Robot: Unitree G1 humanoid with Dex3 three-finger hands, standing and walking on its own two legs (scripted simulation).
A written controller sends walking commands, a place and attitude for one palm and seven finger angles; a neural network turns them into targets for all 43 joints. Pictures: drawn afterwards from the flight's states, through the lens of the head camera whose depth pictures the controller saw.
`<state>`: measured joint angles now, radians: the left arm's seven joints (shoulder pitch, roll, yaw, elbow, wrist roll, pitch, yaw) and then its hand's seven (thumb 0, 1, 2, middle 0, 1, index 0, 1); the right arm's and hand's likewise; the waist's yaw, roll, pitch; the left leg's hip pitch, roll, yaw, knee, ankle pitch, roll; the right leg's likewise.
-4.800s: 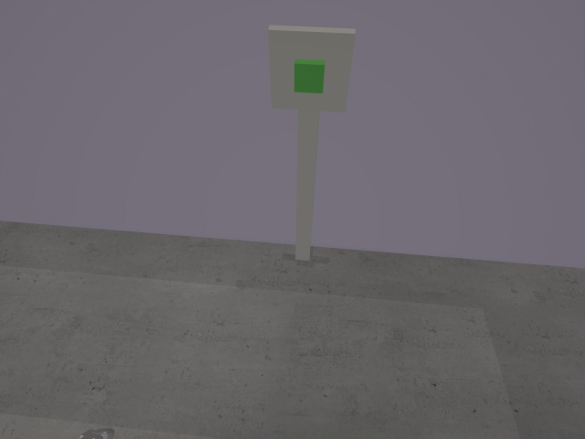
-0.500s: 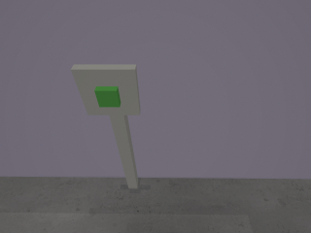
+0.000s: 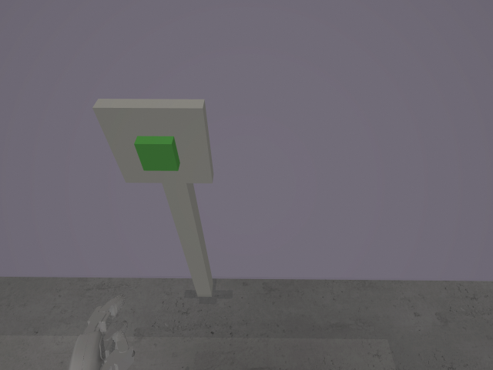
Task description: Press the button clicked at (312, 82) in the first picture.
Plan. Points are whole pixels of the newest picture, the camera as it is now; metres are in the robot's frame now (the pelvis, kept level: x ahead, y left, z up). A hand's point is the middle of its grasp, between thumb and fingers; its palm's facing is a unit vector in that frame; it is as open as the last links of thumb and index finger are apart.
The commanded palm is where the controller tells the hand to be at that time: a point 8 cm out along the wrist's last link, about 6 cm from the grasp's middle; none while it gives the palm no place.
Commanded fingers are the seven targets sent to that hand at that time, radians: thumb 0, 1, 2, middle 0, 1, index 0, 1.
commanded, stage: raise the hand and make a fist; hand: left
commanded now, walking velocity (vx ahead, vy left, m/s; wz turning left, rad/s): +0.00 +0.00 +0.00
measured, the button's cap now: (158, 152) +0.50 +0.20 +0.07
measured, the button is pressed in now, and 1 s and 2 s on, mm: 0 0 0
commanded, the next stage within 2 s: aim a knuckle at the button in 1.84 s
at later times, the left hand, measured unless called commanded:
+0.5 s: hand (143, 346) +0.17 +0.16 -0.01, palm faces +0.00 -1.00 -0.05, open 3.8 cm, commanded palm +0.13 +0.23 -0.01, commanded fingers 0.00 0.90 0.90 -1.13 -1.32 -1.13 -1.32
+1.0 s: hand (118, 321) +0.19 +0.20 +0.02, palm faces +0.04 -1.00 -0.05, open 3.1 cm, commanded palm +0.16 +0.25 +0.04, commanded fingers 0.00 0.90 0.90 -1.30 -1.50 -1.30 -1.50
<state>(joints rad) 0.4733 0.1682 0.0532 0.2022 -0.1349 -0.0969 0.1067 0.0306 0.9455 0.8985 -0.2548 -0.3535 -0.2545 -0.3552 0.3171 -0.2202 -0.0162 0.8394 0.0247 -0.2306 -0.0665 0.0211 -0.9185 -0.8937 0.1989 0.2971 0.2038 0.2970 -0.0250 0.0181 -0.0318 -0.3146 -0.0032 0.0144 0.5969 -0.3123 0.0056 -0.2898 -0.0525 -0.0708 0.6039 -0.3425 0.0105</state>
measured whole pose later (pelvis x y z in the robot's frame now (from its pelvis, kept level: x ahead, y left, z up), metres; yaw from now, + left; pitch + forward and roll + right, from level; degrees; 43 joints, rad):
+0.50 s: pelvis -0.03 -0.03 -0.07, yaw +1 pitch +13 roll -2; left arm 0.46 0.22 0.19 -0.07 -0.29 -0.40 -0.33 0.02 0.90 0.90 -0.88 -1.03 -0.88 -1.04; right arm 0.17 -0.18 0.01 0.56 0.02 -0.19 -0.06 0.02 -0.90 -0.89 0.20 0.30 0.21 0.30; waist 0.02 0.03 -0.13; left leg -0.85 0.06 -0.07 1.14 -0.51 -0.04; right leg -0.79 -0.01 -0.14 1.10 -0.54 -0.04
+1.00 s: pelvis -0.02 +0.01 -0.04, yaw +0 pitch +9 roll -2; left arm 0.47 0.23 0.18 -0.12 -0.26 -0.33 -0.19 0.02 0.90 0.90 -1.30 -1.49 -1.30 -1.49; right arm 0.25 -0.23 0.00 0.54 0.03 -0.22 -0.06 0.02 -0.90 -0.89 0.20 0.30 0.20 0.30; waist -0.02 0.02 -0.12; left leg -0.68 0.03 -0.01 0.98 -0.46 0.01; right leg -0.62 -0.03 -0.08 0.92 -0.46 0.01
